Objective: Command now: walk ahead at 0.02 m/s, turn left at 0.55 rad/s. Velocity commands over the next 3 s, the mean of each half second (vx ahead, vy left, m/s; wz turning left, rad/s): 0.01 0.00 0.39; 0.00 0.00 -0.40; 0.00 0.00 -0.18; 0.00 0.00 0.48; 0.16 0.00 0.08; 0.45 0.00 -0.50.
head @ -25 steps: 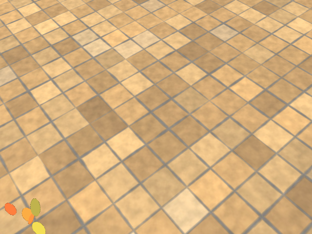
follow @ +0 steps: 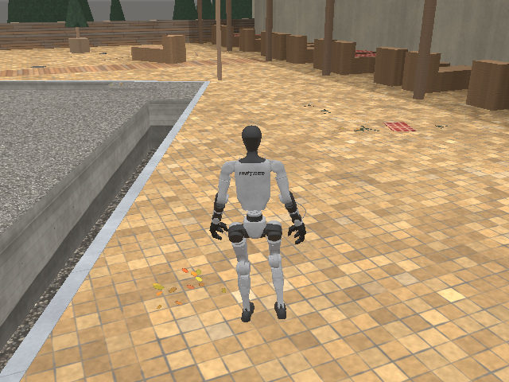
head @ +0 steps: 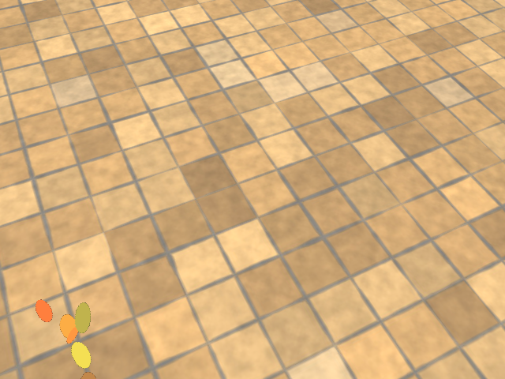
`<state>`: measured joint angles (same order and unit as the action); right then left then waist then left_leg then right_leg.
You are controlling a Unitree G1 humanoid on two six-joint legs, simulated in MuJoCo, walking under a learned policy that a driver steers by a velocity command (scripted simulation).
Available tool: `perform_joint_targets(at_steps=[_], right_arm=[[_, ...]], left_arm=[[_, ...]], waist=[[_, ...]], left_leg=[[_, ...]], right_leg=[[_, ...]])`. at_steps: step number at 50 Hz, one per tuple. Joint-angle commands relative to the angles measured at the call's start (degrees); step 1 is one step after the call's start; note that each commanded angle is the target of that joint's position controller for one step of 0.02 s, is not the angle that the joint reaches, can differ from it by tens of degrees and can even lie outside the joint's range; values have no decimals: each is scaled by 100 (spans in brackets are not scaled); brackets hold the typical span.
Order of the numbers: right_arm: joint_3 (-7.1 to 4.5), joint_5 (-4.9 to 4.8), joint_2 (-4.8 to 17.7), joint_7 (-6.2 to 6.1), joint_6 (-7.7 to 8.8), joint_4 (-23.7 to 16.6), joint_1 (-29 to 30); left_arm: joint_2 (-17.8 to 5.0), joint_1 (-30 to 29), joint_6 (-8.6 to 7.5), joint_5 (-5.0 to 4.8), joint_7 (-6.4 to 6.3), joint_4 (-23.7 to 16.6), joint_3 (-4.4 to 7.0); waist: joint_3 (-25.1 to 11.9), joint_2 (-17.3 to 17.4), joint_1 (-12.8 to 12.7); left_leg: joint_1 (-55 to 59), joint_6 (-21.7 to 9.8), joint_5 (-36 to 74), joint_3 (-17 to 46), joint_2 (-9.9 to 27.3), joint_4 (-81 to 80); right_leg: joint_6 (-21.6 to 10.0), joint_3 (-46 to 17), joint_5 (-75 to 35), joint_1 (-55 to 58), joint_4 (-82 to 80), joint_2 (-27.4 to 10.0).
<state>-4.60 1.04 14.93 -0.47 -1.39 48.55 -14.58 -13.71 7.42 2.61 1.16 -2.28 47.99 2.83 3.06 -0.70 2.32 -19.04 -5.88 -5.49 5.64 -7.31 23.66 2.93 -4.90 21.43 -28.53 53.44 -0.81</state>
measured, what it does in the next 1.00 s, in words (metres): steps on the spot: right foot, then left foot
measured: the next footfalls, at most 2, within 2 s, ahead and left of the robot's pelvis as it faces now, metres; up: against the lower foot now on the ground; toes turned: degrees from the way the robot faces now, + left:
right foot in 0.20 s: +0.05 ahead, -0.14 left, +0.00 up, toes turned +13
left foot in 0.62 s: -0.02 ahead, +0.05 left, +0.00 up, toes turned +5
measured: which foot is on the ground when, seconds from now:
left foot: down 0.00-0.20, up 0.22-0.60, down 0.62-1.00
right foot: up 0.00-0.18, down 0.20-0.62, up 0.64-0.98, down 1.00-1.00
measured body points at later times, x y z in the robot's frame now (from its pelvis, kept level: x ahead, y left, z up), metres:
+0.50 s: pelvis +0.01 -0.06 +0.01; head +0.04 -0.08 +0.45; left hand +0.04 +0.22 -0.10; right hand +0.17 -0.29 -0.13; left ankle -0.06 +0.08 -0.70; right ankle +0.02 -0.14 -0.74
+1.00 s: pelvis -0.03 -0.08 -0.01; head +0.00 -0.10 +0.43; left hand +0.12 +0.19 -0.12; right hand +0.05 -0.37 -0.14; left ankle -0.06 +0.05 -0.74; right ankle -0.03 -0.17 -0.74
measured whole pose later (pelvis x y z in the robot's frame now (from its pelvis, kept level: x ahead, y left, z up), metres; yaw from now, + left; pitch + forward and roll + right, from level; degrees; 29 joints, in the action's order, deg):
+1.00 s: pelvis -0.03 -0.08 -0.01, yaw -5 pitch -1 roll +1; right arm -2.8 1.2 17.3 -1.1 -1.3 46.5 -11.1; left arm -16.6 10.6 3.3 0.9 2.2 42.3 3.5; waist 4.5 1.6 0.3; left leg -11.6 1.0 -21.6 -8.9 4.9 35.0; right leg -2.1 2.5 15.2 -15.0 32.8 1.0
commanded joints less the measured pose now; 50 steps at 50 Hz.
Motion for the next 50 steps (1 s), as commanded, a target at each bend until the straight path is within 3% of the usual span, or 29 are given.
perform_joint_targets(at_steps=[1,6,9,10,11,12,13,14,16,18,20,22,25,27,29,30,31,32,33,34,35,36,38,41,43,47,48,49,50], right_arm=[[-230,27,902,-12,-7,-328,-227],[-268,53,936,49,-56,-473,1],[-272,-35,909,83,-113,-584,360],[-218,-91,700,65,-104,-650,333],[-131,-168,297,42,-81,-745,25],[-241,33,779,-8,-49,-681,133],[-296,103,977,16,-42,-649,175],[-292,107,897,60,-59,-537,11],[-242,87,750,143,-138,-388,-265],[-167,39,625,158,-167,-417,-83],[-43,-10,422,113,-201,-419,148],[67,0,331,54,-246,-363,269],[81,-115,484,-104,-227,-401,545],[89,-187,528,-181,-156,-358,407],[112,-162,497,-245,-48,-245,94],[92,-98,595,-281,18,-220,-24],[41,18,882,-317,73,-251,-128],[-65,-1,1363,-300,35,-272,150],[-26,-12,1077,-263,35,-335,179],[63,-14,776,-226,52,-416,324],[130,3,587,-225,42,-489,596],[161,26,540,-245,45,-516,719],[134,47,664,-262,58,-508,637],[93,34,794,-238,62,-458,399],[47,47,939,-186,74,-452,362],[-45,35,1162,-85,69,-473,413],[-57,-4,1177,-76,60,-485,494],[-57,-3,1130,-61,61,-440,375],[-1,29,864,-34,41,-542,179]], left_arm=[[-466,-12,-70,-33,-30,-418,88],[-521,239,-195,-127,-55,-531,48],[-541,967,-274,-160,-111,-426,40],[-854,1017,-301,-92,-164,-433,112],[-1459,767,-279,10,-194,-646,225],[-1533,222,-252,110,-145,-796,233],[-1114,164,-268,94,-108,-850,136],[-812,-27,-293,43,-67,-864,52],[-726,-10,-323,20,-33,-914,17],[-705,390,-359,14,14,-790,4],[-578,600,-419,4,34,-645,-65],[-660,618,-431,-27,63,-527,-76],[-1178,1033,-329,-12,147,-356,113],[-1237,1063,-288,-39,172,-299,175],[-1173,767,-243,-89,173,-343,199],[-1073,660,-239,-120,177,-393,187],[-800,609,-250,-166,187,-506,126],[-466,613,-245,-221,179,-661,57],[-776,637,-167,-84,112,-550,147],[-922,722,-94,-36,119,-441,235],[-906,816,-31,-27,157,-357,273],[-872,834,26,-22,214,-355,283],[-778,798,84,-13,333,-375,257],[-667,485,125,-35,437,-567,202],[-610,334,141,-53,478,-706,158],[-701,386,108,-95,488,-858,177],[-674,544,69,-68,469,-834,178],[-758,722,-6,-7,416,-788,201],[-1356,957,-110,78,344,-807,334]], waist=[[-587,776,38],[-679,877,-49],[-642,821,-449],[-531,345,-404],[-639,-1008,-172],[-192,-916,-146],[-173,-494,-45],[-142,-310,113],[-303,-664,112],[-392,-654,-80],[-439,-653,-189],[-469,-900,-199],[-391,-1136,-458],[-465,-1070,-376],[-603,-875,-142],[-720,-694,-96],[-882,-74,-83],[-524,1256,-239],[-529,1359,-33],[-320,829,-162],[-177,601,-322],[-68,730,-397],[-70,976,-336],[-137,956,-150],[-191,1022,-82],[-324,1061,-142],[-359,919,-298],[-450,527,-424],[-584,-893,-446]], left_leg=[[840,-717,-910,2024,1480,-892],[753,-640,-203,2439,1433,-709],[156,-192,-551,2440,1097,-538],[-409,174,-1549,2091,669,-126],[-1226,521,-2428,874,-194,1376],[-1618,591,-2649,175,-247,2545],[-1222,613,-2405,222,94,3299],[-1062,611,-2068,223,101,3706],[-1081,690,-1789,145,26,4314],[-1092,779,-1786,204,-19,4184],[-900,849,-1759,311,92,3222],[-430,906,-1862,-188,357,2069],[-86,830,-2100,-554,219,1226],[66,717,-1792,-493,272,668],[846,564,-897,-450,397,-316],[1575,465,-377,-278,658,-618],[2329,254,-23,312,1436,-680],[2282,-339,1764,1117,2432,-637],[1900,-955,2498,1267,3028,-614],[1579,-1034,2565,925,2854,-675],[1346,-852,2354,499,2529,-649],[1249,-656,2289,155,2286,-648],[1448,-538,2198,-200,2022,-586],[1660,-594,2067,-300,2172,-459],[1565,-571,2070,-400,2265,-339],[1374,-387,1901,-508,2389,118],[1166,-210,1576,-669,2319,452],[785,90,851,-902,2149,1035],[-239,511,-941,-1413,1609,2528]], right_leg=[[-8,101,85,-193,-309,160],[-229,88,348,593,-1256,416],[-437,191,-320,1897,-3099,524],[-573,-361,-267,2395,-3943,-68],[-1063,-2104,337,2783,-4430,-1708],[-1549,-2456,-461,1828,-4444,-2238],[-1635,-1992,-1288,1504,-4214,-2028],[-1470,-1337,-1863,1386,-4019,-1571],[-1321,-616,-2860,1714,-3750,-1061],[-1424,-474,-3726,2076,-3554,-996],[-1408,-492,-3930,2450,-3469,-980],[-1325,-554,-3862,2621,-3413,-863],[-1410,-985,-4502,2711,-3108,-881],[-1429,-1305,-4897,2835,-2973,-990],[-1242,-1398,-4571,2461,-2808,-897],[-1037,-1356,-3923,1872,-2687,-767],[-792,-1084,-2570,1044,-2216,-464],[-582,-51,-352,76,-1532,474],[-528,370,1394,35,-177,490],[-489,283,1355,13,593,353],[-425,227,1042,59,891,272],[-368,246,761,30,941,250],[-197,394,472,-61,714,248],[-111,538,410,43,-23,136],[-189,681,440,418,-603,103],[-404,984,224,1083,-1573,200],[-476,1049,-245,1473,-2173,269],[-560,789,-939,2026,-2889,292],[-825,-923,-1964,2761,-3612,-845]])
Over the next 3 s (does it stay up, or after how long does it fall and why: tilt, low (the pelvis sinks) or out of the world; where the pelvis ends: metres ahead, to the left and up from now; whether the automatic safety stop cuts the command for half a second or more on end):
stays up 0.26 -0.15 0.00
